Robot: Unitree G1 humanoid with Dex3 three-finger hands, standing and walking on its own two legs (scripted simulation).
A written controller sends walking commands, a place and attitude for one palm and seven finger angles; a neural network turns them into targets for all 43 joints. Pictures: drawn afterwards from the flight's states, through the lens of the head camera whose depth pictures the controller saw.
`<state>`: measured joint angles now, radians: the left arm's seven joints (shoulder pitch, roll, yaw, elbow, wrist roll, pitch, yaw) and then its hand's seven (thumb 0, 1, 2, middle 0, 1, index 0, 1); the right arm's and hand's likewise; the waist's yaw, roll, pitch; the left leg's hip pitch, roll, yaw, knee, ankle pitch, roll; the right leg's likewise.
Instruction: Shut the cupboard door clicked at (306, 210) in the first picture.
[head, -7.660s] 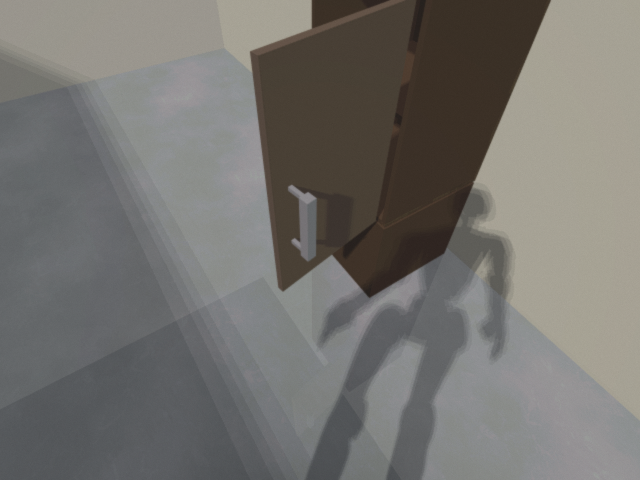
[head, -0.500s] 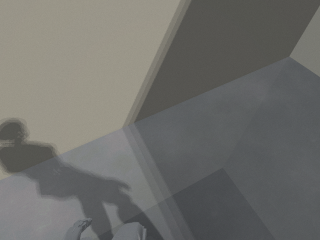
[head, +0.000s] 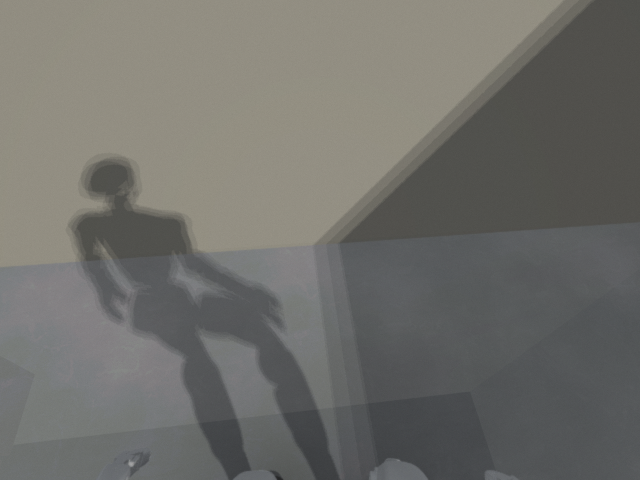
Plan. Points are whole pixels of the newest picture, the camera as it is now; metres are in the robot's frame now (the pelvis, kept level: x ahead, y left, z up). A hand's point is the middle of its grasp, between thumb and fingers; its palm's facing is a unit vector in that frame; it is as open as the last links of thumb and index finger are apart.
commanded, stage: walk to a spot facing it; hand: left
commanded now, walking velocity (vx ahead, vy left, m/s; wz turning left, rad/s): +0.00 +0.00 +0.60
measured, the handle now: out of the picture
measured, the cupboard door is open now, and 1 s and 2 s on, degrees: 100 100 100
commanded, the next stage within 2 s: none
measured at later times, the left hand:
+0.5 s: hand out of the picture +0.00 +0.18 -0.19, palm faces +0.34 -0.92 -0.21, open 7.4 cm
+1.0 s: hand out of the picture +0.00 +0.15 -0.15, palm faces +0.62 -0.75 -0.24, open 7.4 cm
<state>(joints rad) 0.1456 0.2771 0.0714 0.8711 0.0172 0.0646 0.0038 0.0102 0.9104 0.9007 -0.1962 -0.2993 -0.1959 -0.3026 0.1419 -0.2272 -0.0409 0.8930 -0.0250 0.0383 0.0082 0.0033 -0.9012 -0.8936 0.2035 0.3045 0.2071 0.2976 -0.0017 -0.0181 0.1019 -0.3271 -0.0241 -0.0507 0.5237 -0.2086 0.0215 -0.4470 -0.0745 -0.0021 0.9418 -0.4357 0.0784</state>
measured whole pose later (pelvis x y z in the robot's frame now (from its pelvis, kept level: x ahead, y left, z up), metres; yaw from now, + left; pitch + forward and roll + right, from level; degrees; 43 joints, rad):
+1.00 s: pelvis +0.08 -0.04 +0.01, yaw +39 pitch +1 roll +2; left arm 0.27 0.20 0.04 0.90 0.02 -0.02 0.00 0.01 0.91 0.90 -0.20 -0.30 -0.20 -0.30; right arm 0.17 -0.26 -0.08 0.93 -0.03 0.07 0.06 0.01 -0.91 -0.89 0.20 0.30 0.20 0.30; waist -0.02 -0.01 0.07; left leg -0.56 0.03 0.04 1.10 -0.31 -0.05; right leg -0.11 -0.11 -0.18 0.40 -0.29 0.02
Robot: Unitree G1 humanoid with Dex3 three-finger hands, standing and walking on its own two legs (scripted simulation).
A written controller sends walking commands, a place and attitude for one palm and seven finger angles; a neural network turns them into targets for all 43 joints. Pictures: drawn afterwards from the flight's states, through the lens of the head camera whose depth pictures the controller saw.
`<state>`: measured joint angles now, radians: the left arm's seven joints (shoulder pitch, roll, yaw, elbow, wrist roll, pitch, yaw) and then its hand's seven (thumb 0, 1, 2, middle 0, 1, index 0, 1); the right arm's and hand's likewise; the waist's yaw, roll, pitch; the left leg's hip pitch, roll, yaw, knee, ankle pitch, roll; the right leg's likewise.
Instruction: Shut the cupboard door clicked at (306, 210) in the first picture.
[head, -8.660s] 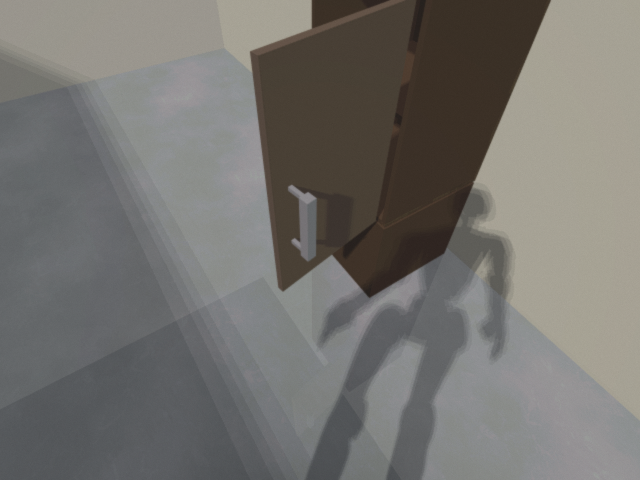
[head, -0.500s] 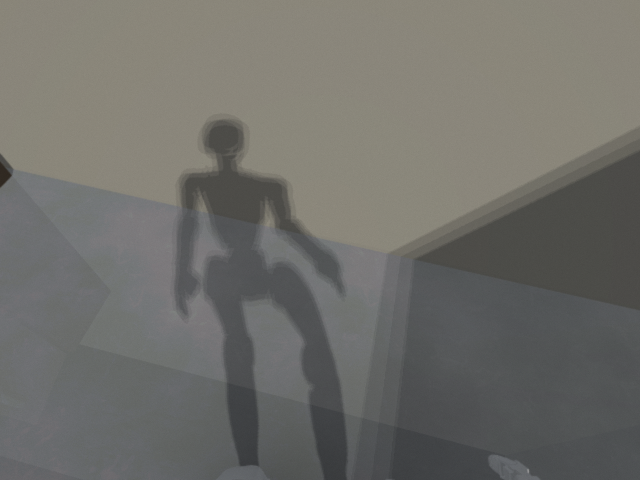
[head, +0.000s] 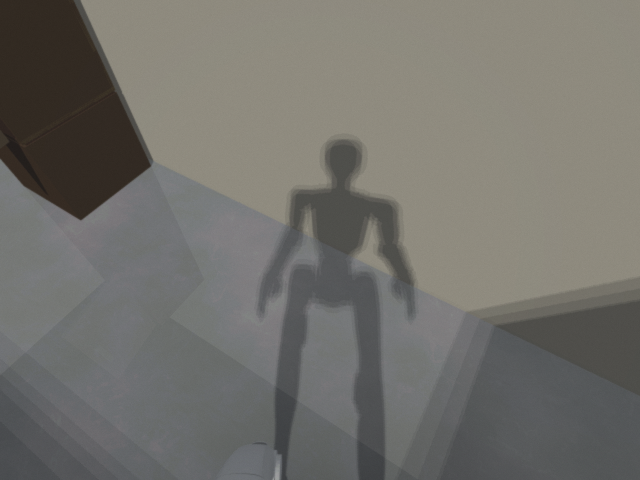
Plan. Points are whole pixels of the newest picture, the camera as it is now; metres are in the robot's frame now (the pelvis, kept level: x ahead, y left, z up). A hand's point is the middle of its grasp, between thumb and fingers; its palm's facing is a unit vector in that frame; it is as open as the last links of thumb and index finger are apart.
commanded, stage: walk to a spot facing it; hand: left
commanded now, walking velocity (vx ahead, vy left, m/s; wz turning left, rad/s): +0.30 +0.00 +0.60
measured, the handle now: out of the picture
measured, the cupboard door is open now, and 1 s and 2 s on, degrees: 100 100 100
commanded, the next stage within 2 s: turn to face it in 1.80 s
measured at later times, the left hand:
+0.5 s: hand (149, 421) +0.22 +0.27 -0.16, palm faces +0.25 -0.95 -0.19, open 7.4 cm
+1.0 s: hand (186, 383) +0.28 +0.24 -0.17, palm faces +0.49 -0.85 -0.21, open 7.2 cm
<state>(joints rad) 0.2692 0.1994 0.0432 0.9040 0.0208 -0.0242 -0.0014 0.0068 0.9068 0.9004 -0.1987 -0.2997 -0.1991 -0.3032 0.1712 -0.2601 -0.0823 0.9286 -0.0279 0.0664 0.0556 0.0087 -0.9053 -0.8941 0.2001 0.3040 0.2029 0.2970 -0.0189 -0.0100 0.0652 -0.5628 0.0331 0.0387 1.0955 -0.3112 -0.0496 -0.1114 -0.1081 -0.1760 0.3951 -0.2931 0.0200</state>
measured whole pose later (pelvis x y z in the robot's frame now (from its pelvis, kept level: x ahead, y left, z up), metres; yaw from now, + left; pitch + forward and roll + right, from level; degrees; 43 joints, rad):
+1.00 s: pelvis +0.38 +0.07 +0.00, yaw +27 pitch +1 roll +0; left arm 0.35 0.20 0.05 1.04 0.02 -0.08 0.00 -0.01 0.94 0.90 -0.20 -0.30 -0.20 -0.30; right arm 0.15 -0.21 -0.06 1.00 -0.02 0.00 0.04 0.01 -0.91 -0.89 0.20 0.30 0.20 0.30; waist 0.01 -0.01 0.06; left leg -0.57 0.08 0.09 0.81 -0.20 0.00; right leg -0.01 -0.08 -0.29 0.32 -0.31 0.02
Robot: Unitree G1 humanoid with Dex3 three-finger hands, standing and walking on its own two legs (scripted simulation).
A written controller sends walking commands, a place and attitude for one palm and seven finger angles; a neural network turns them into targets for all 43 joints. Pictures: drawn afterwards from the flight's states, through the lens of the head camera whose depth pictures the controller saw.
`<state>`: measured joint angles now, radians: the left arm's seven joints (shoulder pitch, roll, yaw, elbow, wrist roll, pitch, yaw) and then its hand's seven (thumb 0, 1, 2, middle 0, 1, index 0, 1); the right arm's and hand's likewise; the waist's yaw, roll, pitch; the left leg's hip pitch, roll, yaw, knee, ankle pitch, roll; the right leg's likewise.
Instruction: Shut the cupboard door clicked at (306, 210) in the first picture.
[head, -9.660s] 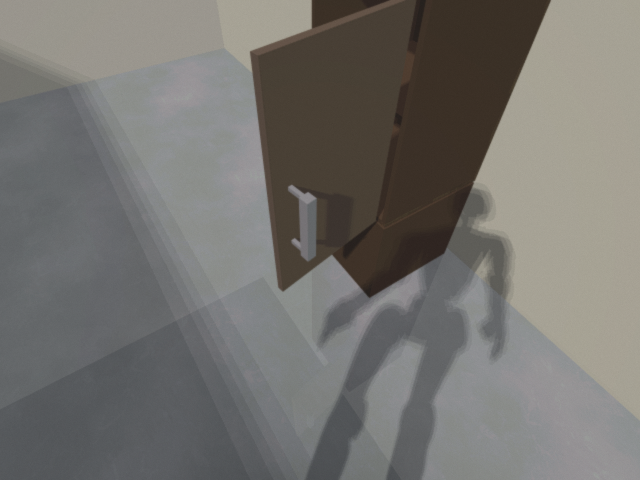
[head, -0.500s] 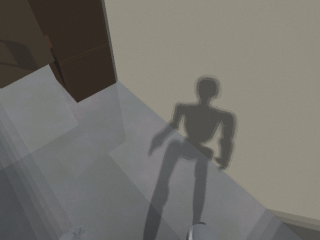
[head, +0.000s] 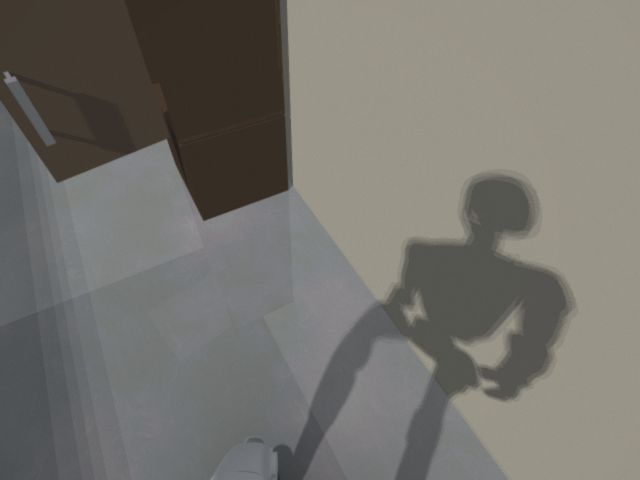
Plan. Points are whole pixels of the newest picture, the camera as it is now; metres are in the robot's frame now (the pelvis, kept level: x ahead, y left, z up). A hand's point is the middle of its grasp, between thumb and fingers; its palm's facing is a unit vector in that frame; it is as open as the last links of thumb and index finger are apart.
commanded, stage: walk to a spot facing it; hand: left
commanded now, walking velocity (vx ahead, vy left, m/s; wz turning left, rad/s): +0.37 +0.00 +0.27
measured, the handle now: (29, 109) +0.88 +0.79 -0.11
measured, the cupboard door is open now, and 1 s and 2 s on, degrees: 100 100 100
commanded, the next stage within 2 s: turn to face it in 0.80 s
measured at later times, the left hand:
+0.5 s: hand (191, 358) +0.31 +0.24 -0.16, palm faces +0.06 -0.99 -0.16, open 7.3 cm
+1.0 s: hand (205, 319) +0.40 +0.24 -0.19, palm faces +0.28 -0.94 -0.18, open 7.2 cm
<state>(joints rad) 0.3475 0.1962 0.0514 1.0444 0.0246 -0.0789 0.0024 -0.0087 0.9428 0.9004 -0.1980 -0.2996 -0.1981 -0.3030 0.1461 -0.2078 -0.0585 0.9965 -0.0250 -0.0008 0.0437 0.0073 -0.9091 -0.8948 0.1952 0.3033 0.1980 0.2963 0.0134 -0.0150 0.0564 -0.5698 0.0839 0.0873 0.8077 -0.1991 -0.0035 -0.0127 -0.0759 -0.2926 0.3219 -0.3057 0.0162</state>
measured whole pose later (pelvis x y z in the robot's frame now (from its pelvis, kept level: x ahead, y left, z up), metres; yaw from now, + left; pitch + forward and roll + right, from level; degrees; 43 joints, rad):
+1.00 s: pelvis +0.43 +0.05 -0.01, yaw +14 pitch -1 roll -1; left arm 0.29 0.22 0.06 1.05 0.02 -0.06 0.00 -0.01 0.94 0.90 -0.20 -0.30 -0.20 -0.30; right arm 0.15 -0.19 -0.05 1.00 -0.02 -0.01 0.03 0.01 -0.91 -0.89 0.20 0.30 0.20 0.30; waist 0.00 -0.04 0.07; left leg -0.51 0.06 0.13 0.70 -0.22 0.00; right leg -0.02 -0.10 -0.28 0.44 -0.38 0.05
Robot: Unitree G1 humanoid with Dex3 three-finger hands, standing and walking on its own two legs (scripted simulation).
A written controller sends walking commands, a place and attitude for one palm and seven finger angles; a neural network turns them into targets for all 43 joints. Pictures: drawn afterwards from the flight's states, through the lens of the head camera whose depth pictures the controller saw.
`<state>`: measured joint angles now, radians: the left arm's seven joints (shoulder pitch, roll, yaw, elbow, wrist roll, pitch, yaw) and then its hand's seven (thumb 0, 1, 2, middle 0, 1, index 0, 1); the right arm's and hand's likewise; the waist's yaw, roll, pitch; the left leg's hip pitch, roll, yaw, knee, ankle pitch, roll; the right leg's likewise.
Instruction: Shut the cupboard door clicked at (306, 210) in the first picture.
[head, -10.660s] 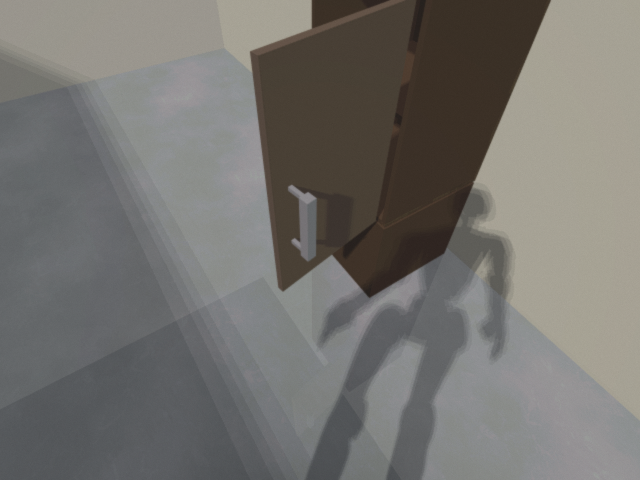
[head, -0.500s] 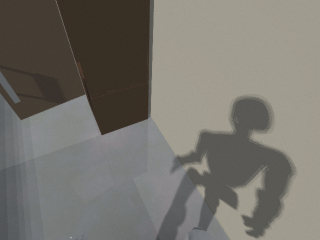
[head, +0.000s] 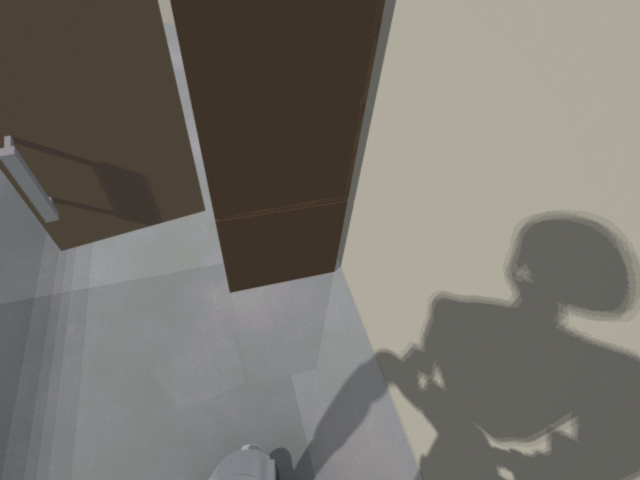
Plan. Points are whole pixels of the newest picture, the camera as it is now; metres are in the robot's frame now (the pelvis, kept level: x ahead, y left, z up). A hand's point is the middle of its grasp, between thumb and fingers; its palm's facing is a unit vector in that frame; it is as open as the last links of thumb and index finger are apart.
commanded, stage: turn to face it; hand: left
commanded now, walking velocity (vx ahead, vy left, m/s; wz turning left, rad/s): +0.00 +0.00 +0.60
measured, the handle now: (31, 180) +0.62 +0.60 -0.10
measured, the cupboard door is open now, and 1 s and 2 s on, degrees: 100 100 100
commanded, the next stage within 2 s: take the last steps up to it in 0.86 s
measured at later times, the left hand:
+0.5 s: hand (147, 474) +0.15 +0.24 -0.16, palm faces +0.23 -0.95 -0.22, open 7.4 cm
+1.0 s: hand out of the picture +0.04 +0.19 -0.18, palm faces +0.48 -0.86 -0.19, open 7.4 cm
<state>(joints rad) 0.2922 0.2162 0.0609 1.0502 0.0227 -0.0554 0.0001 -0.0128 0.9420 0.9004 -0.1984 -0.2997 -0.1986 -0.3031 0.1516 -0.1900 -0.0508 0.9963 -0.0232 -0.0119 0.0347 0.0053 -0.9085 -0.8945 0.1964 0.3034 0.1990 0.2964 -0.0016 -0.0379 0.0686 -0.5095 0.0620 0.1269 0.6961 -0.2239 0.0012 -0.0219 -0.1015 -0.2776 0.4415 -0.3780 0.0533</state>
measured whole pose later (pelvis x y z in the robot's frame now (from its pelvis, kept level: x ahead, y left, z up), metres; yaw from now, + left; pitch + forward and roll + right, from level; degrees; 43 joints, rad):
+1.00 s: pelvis +0.12 +0.01 -0.01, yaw +27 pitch +0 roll +1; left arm 0.30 0.21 0.03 0.96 0.01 0.01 0.01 0.01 0.90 0.90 -0.20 -0.30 -0.20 -0.30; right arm 0.09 -0.25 -0.05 0.94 -0.01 0.03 0.01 0.01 -0.91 -0.89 0.20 0.30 0.20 0.30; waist 0.02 -0.05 0.09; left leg -0.30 -0.01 0.05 0.57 -0.25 0.00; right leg -0.19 -0.12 -0.11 0.64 -0.42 0.05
